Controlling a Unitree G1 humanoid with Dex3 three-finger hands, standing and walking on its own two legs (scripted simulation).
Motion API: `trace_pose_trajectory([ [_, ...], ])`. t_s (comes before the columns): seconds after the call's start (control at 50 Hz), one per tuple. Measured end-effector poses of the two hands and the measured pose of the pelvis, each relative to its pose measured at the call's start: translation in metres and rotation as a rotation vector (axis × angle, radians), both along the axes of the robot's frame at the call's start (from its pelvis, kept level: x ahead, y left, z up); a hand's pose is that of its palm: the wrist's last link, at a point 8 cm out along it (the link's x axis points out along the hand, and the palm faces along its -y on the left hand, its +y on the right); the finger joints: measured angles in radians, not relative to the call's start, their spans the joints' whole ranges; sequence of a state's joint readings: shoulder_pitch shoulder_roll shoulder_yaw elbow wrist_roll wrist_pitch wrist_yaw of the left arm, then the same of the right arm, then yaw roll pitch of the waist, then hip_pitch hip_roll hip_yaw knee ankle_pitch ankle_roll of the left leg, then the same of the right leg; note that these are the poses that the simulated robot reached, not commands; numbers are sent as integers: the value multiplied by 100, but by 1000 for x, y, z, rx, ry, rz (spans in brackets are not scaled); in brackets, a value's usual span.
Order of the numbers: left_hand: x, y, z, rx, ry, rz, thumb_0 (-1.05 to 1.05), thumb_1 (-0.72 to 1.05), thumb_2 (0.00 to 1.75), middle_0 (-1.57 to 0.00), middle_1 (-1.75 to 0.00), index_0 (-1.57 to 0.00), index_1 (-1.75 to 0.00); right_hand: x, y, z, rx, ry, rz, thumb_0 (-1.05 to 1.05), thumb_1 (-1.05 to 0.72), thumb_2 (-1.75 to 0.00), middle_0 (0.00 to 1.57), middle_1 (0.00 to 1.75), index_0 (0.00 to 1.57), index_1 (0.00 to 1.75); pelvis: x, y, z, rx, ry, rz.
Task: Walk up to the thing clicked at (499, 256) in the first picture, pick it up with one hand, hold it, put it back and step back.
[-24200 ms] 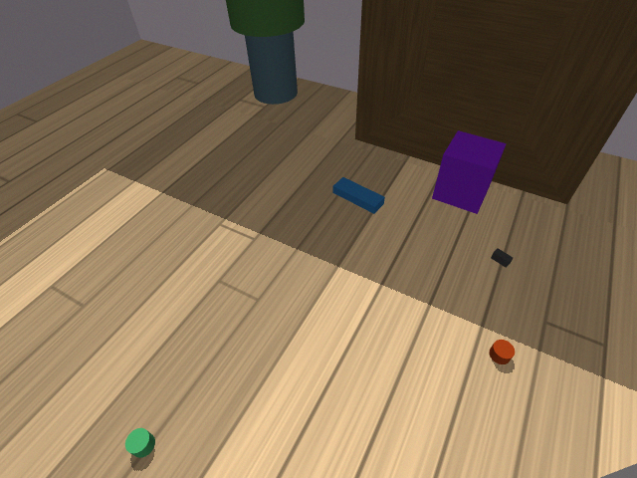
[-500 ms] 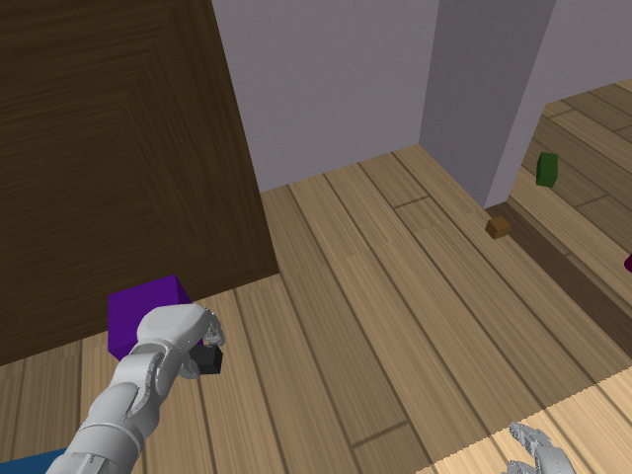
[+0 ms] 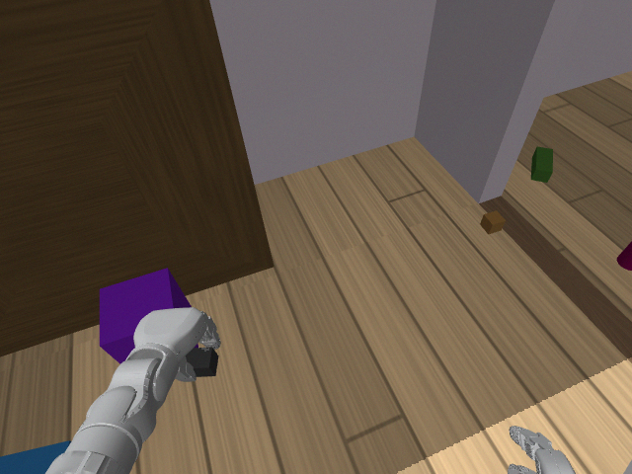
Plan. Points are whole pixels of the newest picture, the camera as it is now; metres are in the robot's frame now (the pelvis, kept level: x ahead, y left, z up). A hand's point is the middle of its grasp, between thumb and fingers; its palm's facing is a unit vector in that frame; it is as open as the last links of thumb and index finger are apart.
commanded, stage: crouch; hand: left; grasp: from above
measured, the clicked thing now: (192, 362) +0.31 +0.23 -0.10
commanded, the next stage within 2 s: lower in 1.74 s
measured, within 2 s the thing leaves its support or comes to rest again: neither
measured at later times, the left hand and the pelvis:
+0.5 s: hand (216, 374) +0.35 +0.24 -0.28, palm faces -0.41 +0.05 -0.91, open 6.2 cm; pelvis -0.05 +0.01 -0.17, yaw +0 degrees
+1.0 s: hand (235, 387) +0.40 +0.25 -0.48, palm faces -0.43 +0.00 -0.90, open 6.2 cm; pelvis -0.07 +0.00 -0.33, yaw -3 degrees
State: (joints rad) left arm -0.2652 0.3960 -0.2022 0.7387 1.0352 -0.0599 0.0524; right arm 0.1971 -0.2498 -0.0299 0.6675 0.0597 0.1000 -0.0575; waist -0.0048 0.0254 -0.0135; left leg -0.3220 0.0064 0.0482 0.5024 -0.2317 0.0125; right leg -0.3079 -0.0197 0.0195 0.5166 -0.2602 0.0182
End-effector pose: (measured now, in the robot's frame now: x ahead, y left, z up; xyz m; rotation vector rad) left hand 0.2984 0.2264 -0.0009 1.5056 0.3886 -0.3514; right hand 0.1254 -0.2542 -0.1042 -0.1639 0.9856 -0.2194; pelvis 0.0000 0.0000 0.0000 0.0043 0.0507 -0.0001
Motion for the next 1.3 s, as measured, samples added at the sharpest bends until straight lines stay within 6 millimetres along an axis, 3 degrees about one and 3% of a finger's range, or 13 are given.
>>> trace_pose_trajectory([
  [0.12, 2, 3, -39, 33, 17, -8, 0, 55, 0, -110, -1, -112, 0, -14, -6, -14, -28, 61, 17, 1, -89, -89, 20, 30, 20, 30, -7, 0, -14, -6, 76, 12],
  [0.22, 15, 5, -81, 60, -10, -31, 0, 54, 0, -111, 0, -112, 0, -39, -17, -44, -67, 124, 14, 1, -89, -89, 20, 30, 20, 30, -17, 1, -45, -20, 187, 17],
  [0.4, 44, 9, -171, 87, -47, -27, 0, 54, 1, -110, -2, -112, -1, -102, -27, -124, -120, 260, -37, 1, -90, -89, 20, 29, 20, 30, -39, 5, -124, -42, 375, 12],
  [0.6, 67, 14, -273, 90, -22, 6, 0, 54, 3, -108, -4, -110, -3, -153, -14, -217, -105, 372, -52, 1, -90, -89, 20, 29, 20, 30, -62, 7, -210, -57, 512, 8],
  [0.76, 81, 20, -346, 63, -6, 3, 0, 54, 3, -108, -3, -111, -2, -160, -8, -275, -89, 411, -1, 1, -90, -89, 20, 29, 20, 30, -69, 4, -268, -71, 585, 7],
  [0.9, 96, 23, -395, 52, -25, 3, 0, 55, 0, -108, -3, -111, -1, -154, -15, -311, -96, 428, 49, 0, -90, -89, 20, 29, 20, 30, -71, 0, -308, -84, 614, -4],
  [1.08, 107, 27, -438, 45, -18, 10, 0, 55, 0, -108, -4, -111, -1, -153, -21, -338, -104, 443, 67, 0, -91, -90, 20, 29, 20, 30, -72, -1, -342, -95, 616, -22],
  [1.3, 116, 30, -476, 43, -7, 6, 0, 55, 0, -109, -3, -112, 0, -179, -22, -365, -93, 512, 62, 0, -91, -90, 20, 29, 20, 30, -76, 0, -376, -101, 603, -40],
])
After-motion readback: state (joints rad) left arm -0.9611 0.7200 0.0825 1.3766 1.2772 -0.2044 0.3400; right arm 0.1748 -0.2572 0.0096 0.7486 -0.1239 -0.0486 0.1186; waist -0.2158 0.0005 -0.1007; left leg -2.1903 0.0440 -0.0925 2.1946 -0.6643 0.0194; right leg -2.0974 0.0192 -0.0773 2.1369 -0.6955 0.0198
